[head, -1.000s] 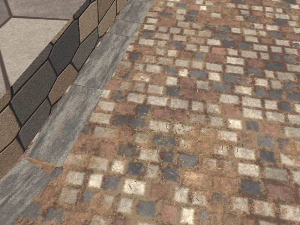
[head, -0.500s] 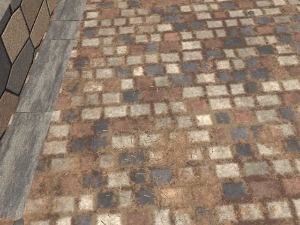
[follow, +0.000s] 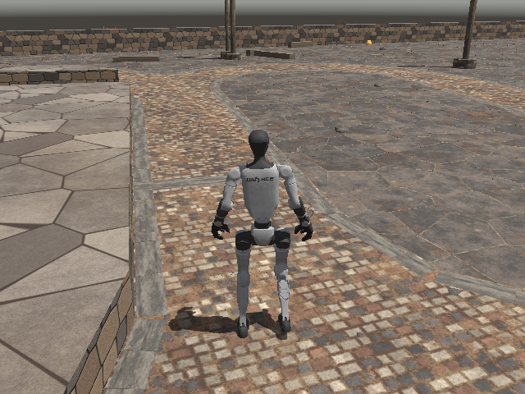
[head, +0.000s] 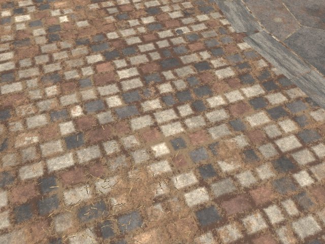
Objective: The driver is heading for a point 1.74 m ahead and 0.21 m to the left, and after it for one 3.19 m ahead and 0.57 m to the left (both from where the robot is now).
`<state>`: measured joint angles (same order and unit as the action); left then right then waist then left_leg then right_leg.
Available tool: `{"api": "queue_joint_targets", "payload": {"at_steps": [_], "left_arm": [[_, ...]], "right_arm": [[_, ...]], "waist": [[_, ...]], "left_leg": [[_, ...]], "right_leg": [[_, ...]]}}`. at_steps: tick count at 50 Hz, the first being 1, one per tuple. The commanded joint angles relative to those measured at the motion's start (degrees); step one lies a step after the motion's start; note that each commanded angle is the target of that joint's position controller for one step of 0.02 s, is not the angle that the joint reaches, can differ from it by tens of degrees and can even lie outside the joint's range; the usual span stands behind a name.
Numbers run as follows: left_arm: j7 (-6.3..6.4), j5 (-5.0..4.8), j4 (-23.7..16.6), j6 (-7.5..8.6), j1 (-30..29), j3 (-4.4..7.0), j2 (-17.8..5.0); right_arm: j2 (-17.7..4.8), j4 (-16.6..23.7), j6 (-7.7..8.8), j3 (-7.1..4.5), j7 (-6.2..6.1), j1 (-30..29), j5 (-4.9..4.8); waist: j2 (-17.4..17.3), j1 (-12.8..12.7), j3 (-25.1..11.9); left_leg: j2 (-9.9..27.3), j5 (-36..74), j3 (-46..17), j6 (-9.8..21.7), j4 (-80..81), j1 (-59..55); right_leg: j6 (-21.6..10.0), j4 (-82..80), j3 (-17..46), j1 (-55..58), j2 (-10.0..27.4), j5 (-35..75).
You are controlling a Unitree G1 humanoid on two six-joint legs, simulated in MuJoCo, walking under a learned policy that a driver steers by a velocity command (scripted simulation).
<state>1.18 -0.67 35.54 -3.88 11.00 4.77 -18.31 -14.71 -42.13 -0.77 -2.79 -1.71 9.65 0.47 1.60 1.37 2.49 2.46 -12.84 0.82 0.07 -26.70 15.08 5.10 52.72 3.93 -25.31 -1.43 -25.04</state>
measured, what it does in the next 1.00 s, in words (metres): steps on the spot: right foot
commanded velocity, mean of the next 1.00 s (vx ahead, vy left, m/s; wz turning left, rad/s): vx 0.00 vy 0.00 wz -0.07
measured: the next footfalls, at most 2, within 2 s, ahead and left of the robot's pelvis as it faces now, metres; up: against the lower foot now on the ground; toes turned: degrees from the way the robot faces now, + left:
right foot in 0.10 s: +0.03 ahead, -0.14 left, +0.00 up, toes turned +1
right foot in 2.00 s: +0.45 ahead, -0.12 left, +0.00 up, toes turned -3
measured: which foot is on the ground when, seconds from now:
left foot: down 0.00-1.00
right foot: up 0.00-0.08, down 0.10-1.00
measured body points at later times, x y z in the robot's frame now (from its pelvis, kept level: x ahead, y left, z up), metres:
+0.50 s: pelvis +0.01 -0.04 +0.00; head +0.02 -0.04 +0.45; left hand +0.17 +0.20 -0.11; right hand +0.09 -0.32 -0.13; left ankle +0.01 +0.12 -0.74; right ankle -0.01 -0.14 -0.74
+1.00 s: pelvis +0.01 -0.03 +0.00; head +0.02 -0.03 +0.45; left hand +0.10 +0.23 -0.14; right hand +0.05 -0.30 -0.15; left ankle +0.01 +0.12 -0.74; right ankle -0.01 -0.14 -0.74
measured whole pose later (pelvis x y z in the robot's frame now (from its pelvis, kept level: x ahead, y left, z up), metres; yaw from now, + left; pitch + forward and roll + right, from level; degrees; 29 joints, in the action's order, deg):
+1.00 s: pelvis +0.01 -0.03 +0.00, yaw -2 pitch -2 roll +0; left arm 1.5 0.3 52.7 -0.4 13.0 1.9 -13.1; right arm -13.9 -61.0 -0.4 -2.2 -2.7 11.4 0.1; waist 0.1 1.0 2.1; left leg 3.3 -14.4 0.1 -3.2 -26.2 10.1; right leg -1.0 27.4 1.8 -9.2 -1.5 -16.5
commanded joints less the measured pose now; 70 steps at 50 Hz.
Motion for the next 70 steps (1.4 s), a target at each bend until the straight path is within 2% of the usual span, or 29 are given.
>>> {"api": "queue_joint_targets", "payload": {"at_steps": [1, 3, 4, 5, 6, 7, 8, 9, 10, 11, 12, 13, 20, 31, 44, 64, 65, 67, 68, 70], "left_arm": [[-0.42, 0.03, -5.03, 1.07, -2.42, 0.03, -2.45], [-0.69, 0.09, -3.45, 1.14, 0.28, 0.13, -2.31], [-0.78, 0.33, -2.56, 1.23, 1.64, 0.10, -2.20], [-0.56, 0.77, -2.97, 1.25, 1.65, 0.22, -3.88], [0.13, 1.41, -3.71, 1.07, 2.84, 0.85, -8.18], [-0.30, 2.30, -3.21, 1.40, -1.03, 0.07, -6.35], [-0.78, 2.31, -4.22, 2.17, -4.11, -0.69, -3.00], [-0.89, 2.54, -3.31, 2.77, -4.38, -1.17, -1.49], [-0.92, 2.46, -2.95, 3.19, -3.97, -0.97, -2.48], [-0.99, 2.16, -2.57, 3.56, -3.64, -0.91, -2.94], [-0.97, 2.12, -2.22, 3.66, -2.72, -1.18, -2.60], [-0.97, 2.16, -1.66, 3.75, -1.94, -1.41, -2.10], [-0.65, 1.74, -0.06, 3.62, -1.82, -1.48, -1.58], [-0.41, 1.40, 5.26, 3.92, -0.14, -1.19, -1.20], [0.39, 1.02, 12.69, 4.00, 2.06, -1.43, -1.22], [0.78, 0.66, 21.23, 3.98, 3.96, -2.46, -0.14], [0.88, 0.62, 21.96, 3.87, 4.89, -2.51, 0.08], [1.17, -0.12, 22.16, 3.55, 5.41, -1.76, -2.07], [1.17, -0.31, 21.99, 3.71, 6.04, -1.44, -3.06], [0.91, -0.76, 22.53, 4.81, 9.31, -0.37, -6.08]], "right_arm": [[-11.15, 2.54, 0.27, -2.83, 0.31, -0.59, -0.65], [-10.99, 1.91, 0.20, -2.57, 0.57, -1.18, -1.56], [-10.06, 1.18, 0.34, -2.17, 0.63, -0.40, -2.04], [-8.70, 0.12, 0.91, -1.62, 0.84, 2.23, -1.61], [-5.45, 0.91, 1.74, -0.40, 1.43, 3.30, 0.99], [-3.93, 1.52, 2.11, 0.08, 1.28, 1.93, 0.93], [-6.76, 1.01, 1.94, -0.39, 0.92, -0.41, 1.00], [-6.82, 0.70, 1.93, -0.46, 0.94, -1.55, 0.96], [-6.85, -0.10, 1.68, -0.44, 0.75, -1.58, 0.92], [-8.01, -0.40, 1.37, -0.66, 0.62, -0.82, 1.02], [-8.29, -0.96, 1.40, -0.75, 0.68, -0.56, 0.71], [-7.64, -1.52, 1.51, -0.59, 0.81, -0.23, 0.52], [-7.16, -5.60, 1.72, -0.57, 0.42, 1.13, 0.28], [-7.37, -10.77, 1.35, -0.71, -0.54, 1.60, -0.10], [-6.29, -16.06, 0.89, -0.61, -1.08, 2.21, -0.31], [-3.88, -20.40, 0.64, 0.07, -1.52, 5.49, -0.39], [-3.21, -21.01, 0.57, 0.22, -1.56, 6.63, -0.45], [-2.96, -20.74, 0.54, 0.12, -1.73, 6.35, -1.07], [-2.73, -19.91, 0.92, 0.15, -1.68, 5.24, -1.03], [-0.58, -18.12, 2.61, 0.67, -0.85, 3.29, -1.17]], "waist": [[-13.95, 1.06, -7.29], [-12.87, -0.62, -6.69], [-11.73, -1.52, -6.17], [-8.76, -0.96, -7.34], [3.83, 0.75, -11.13], [11.85, 1.59, -9.37], [7.80, 0.37, -6.95], [7.10, 0.36, -6.51], [6.96, -0.13, -5.78], [6.85, -0.35, -4.28], [5.06, -0.41, -3.18], [3.90, -0.34, -2.95], [-0.10, -0.36, -2.76], [-0.86, -0.19, -2.88], [-1.24, -0.31, -1.34], [-1.54, -0.67, 0.00], [-1.13, -0.71, -1.24], [1.20, -1.41, 1.32], [3.02, -2.05, 3.89], [9.49, -3.55, 6.27]], "left_leg": [[12.11, 24.61, -9.88, 12.72, 5.11, -8.82], [11.34, 23.15, -9.45, 11.60, 3.11, -7.31], [10.26, 20.94, -8.69, 9.66, 2.08, -5.19], [8.89, 15.23, -7.69, 5.76, 0.86, -0.84], [4.07, 1.39, -2.65, 0.93, -7.81, 5.21], [1.31, -10.44, -0.97, -1.90, -4.63, 4.83], [1.52, -7.15, -1.21, -3.30, -4.04, 1.54], [1.25, -1.38, -1.25, -3.42, -1.81, 0.53], [1.20, 2.40, -1.24, -3.65, -0.84, -0.99], [1.60, 4.50, -1.75, -3.73, -0.13, -1.67], [1.62, 4.81, -1.76, -3.43, 0.10, -2.34], [1.53, 5.19, -1.66, -3.25, 0.61, -2.97], [1.62, 6.63, -1.58, -3.49, 2.12, -4.63], [1.70, 7.60, -1.33, -3.21, 2.54, -6.40], [0.95, 6.99, -0.72, -2.66, 3.32, -6.01], [0.09, 5.99, -0.07, -2.25, 3.66, -5.16], [-0.83, 0.84, 1.02, -2.12, 3.13, -5.47], [-3.56, -14.37, 3.95, -1.01, -1.88, -1.14], [-4.01, -18.03, 4.40, -0.47, -5.03, 2.82], [-3.27, -14.22, 3.66, 0.59, -15.73, 8.79]], "right_leg": [[-0.57, -11.33, -3.72, 3.70, 0.33, 0.27], [-2.39, -23.98, -5.18, 9.75, -0.20, 8.65], [-3.99, -32.51, -5.43, 14.62, -0.62, 15.45], [-5.75, -34.03, -0.97, 21.71, 2.45, 22.14], [-9.06, -31.34, 10.59, 29.09, 13.13, 39.35], [-15.70, -31.15, 13.10, 19.84, 17.28, 35.99], [-15.75, -32.28, 11.29, 16.49, 14.02, 27.19], [-13.07, -32.06, 8.91, 16.28, 10.96, 21.46], [-11.16, -31.73, 7.37, 15.50, 8.90, 18.68], [-10.25, -32.11, 7.23, 13.86, 8.33, 17.60], [-9.46, -32.09, 6.68, 12.82, 7.57, 17.50], [-8.97, -31.58, 6.15, 12.97, 6.99, 17.53], [-8.91, -30.60, 4.74, 13.62, 5.64, 19.90], [-8.07, -30.28, 2.52, 13.98, 4.04, 22.25], [-7.15, -30.40, 0.70, 14.04, 2.89, 21.41], [-6.72, -31.07, -0.63, 13.51, 2.18, 19.36], [-6.98, -31.57, -0.94, 14.01, 1.72, 12.99], [-9.48, -33.47, 1.47, 11.15, 2.47, -10.23], [-11.30, -36.07, 5.46, 9.47, 5.19, -18.63], [-16.73, -42.60, 18.97, 9.67, 14.43, -25.93]]}}
Velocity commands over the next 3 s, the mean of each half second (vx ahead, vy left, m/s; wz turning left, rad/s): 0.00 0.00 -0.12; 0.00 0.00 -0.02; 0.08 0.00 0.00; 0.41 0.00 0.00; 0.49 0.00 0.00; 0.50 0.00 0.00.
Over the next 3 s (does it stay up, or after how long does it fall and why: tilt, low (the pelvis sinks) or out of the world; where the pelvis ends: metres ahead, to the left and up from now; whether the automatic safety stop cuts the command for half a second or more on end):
stays up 0.85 0.01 0.00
